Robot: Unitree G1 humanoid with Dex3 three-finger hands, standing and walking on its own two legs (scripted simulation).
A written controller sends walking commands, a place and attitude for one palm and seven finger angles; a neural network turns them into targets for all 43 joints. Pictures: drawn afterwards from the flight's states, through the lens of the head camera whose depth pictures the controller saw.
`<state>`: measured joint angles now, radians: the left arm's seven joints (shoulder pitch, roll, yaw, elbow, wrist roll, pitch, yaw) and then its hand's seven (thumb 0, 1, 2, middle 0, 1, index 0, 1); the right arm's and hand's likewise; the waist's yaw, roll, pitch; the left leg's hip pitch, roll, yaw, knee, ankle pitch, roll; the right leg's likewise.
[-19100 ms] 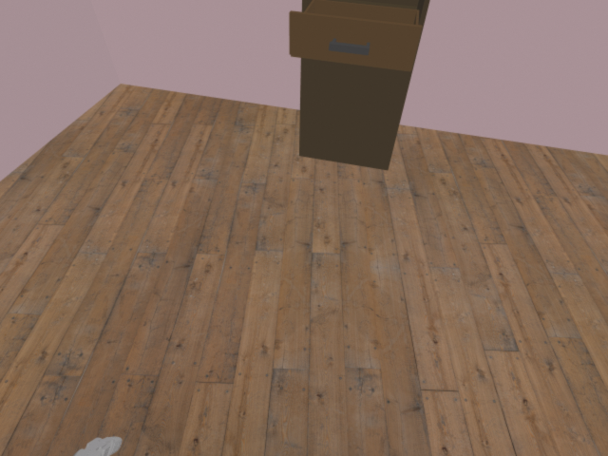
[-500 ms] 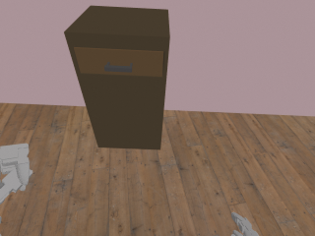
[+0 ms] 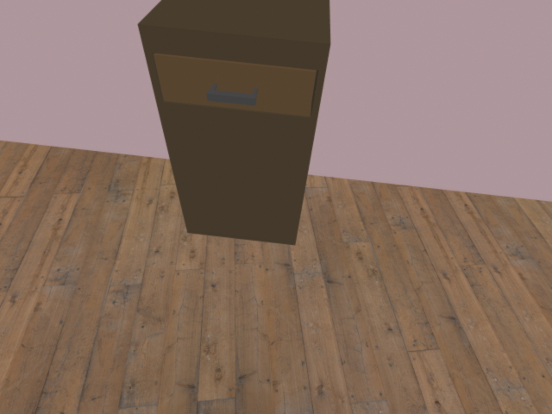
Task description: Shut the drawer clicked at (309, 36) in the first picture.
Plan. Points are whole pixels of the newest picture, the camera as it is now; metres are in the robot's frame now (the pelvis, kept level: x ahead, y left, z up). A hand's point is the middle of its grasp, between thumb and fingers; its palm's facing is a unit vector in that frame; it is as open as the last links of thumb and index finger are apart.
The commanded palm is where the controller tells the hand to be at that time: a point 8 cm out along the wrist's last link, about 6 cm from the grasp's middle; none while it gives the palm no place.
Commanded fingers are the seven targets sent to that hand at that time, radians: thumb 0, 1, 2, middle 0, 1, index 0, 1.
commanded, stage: let the arm hang, fingers relaxed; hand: left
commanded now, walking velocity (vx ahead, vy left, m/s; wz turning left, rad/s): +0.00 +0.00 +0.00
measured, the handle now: (233, 93) +0.90 +0.16 -0.02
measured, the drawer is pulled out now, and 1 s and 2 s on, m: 0.00 0.00 0.00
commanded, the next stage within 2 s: look to check the result in 0.76 s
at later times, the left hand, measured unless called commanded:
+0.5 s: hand out of the picture +0.04 +0.21 -0.16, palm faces -0.01 -0.97 -0.25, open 7.1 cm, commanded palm none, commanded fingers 0.00 0.90 0.90 -0.20 -0.30 -0.20 -0.30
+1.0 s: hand out of the picture +0.08 +0.23 -0.15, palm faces -0.03 -0.95 -0.30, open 7.3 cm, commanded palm none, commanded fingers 0.00 0.90 0.90 -0.20 -0.30 -0.20 -0.30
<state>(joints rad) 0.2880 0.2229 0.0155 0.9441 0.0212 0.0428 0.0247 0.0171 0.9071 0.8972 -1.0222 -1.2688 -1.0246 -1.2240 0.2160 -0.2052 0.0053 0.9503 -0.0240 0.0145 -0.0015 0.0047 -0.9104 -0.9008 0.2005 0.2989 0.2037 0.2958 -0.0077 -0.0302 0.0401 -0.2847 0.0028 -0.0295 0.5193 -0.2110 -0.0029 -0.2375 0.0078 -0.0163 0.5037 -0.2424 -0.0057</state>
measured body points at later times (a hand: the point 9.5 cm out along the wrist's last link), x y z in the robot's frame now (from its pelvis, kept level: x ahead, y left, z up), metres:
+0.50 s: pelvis +0.00 +0.01 +0.01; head +0.01 +0.00 +0.46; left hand +0.04 +0.26 -0.14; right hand +0.00 -0.23 -0.15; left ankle +0.04 +0.12 -0.74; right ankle +0.02 -0.12 -0.74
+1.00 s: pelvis +0.02 +0.00 +0.01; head +0.03 -0.01 +0.46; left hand +0.08 +0.28 -0.13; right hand +0.06 -0.27 -0.14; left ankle +0.04 +0.12 -0.74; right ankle +0.02 -0.12 -0.74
